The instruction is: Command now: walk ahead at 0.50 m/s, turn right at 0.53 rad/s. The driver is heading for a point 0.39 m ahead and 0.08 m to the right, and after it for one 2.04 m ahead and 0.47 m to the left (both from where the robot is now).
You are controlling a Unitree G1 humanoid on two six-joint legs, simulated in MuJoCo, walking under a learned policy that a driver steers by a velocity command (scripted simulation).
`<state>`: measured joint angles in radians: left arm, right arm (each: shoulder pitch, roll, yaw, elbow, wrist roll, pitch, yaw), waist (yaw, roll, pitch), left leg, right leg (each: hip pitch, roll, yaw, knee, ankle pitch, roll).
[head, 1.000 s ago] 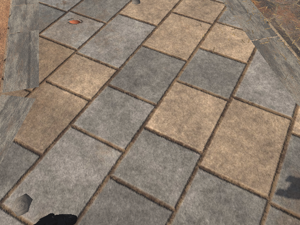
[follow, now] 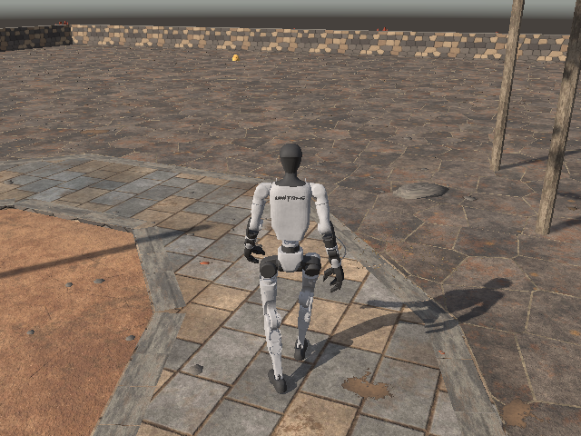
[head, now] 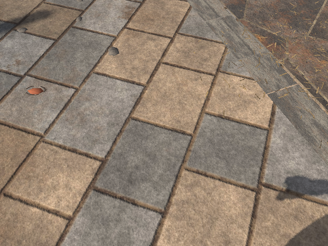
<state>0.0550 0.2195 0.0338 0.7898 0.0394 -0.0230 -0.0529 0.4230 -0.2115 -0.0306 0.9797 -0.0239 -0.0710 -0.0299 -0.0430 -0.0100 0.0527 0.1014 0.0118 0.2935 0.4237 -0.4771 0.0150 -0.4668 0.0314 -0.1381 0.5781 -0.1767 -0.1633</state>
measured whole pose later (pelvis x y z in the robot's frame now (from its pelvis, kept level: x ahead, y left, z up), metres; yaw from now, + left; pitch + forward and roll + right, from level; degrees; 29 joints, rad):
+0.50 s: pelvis +0.27 +0.00 +0.01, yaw -13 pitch +1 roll -2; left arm 0.39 0.27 0.05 0.91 0.02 -0.05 0.02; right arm 0.09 -0.24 -0.01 0.78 -0.03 -0.07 0.02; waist 0.06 0.04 0.06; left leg -0.48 0.01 0.04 0.50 0.01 0.05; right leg 0.04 0.14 0.09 0.38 -0.40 -0.10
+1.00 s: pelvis +0.34 -0.02 +0.02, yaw +3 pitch +1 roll -1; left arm 0.17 0.27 0.03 0.80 0.01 0.03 0.04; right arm 0.25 -0.28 -0.09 0.82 -0.02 0.05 0.01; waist -0.05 0.01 0.03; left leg -0.35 -0.15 -0.18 0.40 -0.05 0.07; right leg -0.36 0.05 0.08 0.72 -0.41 0.01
